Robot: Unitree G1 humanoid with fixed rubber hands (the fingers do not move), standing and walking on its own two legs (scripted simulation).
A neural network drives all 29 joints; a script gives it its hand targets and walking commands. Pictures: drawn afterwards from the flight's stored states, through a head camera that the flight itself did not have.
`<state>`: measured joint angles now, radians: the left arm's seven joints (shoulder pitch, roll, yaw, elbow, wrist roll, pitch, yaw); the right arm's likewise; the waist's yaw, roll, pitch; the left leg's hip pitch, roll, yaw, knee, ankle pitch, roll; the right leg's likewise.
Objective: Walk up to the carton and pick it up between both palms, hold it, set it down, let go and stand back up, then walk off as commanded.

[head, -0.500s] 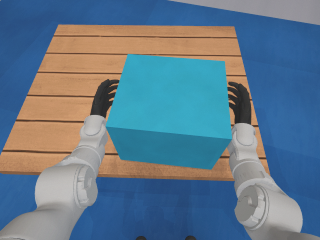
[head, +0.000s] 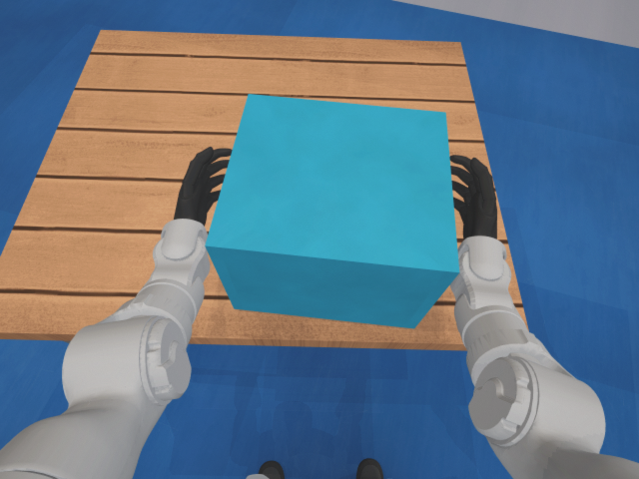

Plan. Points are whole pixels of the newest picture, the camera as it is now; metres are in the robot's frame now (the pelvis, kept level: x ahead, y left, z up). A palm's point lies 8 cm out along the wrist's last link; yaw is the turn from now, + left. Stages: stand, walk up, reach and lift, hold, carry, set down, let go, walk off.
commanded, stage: set down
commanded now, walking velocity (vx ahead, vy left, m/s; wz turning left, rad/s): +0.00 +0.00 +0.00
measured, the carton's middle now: (334, 215) +0.46 -0.01 -0.02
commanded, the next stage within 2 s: none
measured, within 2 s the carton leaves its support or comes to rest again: neither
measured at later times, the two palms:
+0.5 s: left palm (189, 221) +0.43 +0.19 +0.01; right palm (485, 250) +0.39 -0.20 +0.01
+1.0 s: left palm (165, 271) +0.36 +0.21 +0.00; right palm (481, 287) +0.35 -0.18 +0.00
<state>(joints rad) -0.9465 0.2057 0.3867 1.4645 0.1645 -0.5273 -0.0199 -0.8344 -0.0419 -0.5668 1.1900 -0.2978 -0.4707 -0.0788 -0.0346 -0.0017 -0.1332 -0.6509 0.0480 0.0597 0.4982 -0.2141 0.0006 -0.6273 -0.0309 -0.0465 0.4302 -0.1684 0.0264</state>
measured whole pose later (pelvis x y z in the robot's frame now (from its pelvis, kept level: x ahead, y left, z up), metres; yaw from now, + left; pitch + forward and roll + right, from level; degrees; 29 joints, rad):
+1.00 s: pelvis -0.03 -0.02 -0.02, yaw +1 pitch +18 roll -1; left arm -0.67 0.30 0.02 1.18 -0.25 -0.38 -0.08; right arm -0.58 -0.13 0.08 1.01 0.27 -0.38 -0.19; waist -0.03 0.01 -0.18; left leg -0.75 0.06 0.00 0.69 -0.26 -0.03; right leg -0.72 -0.01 -0.07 0.64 -0.24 0.00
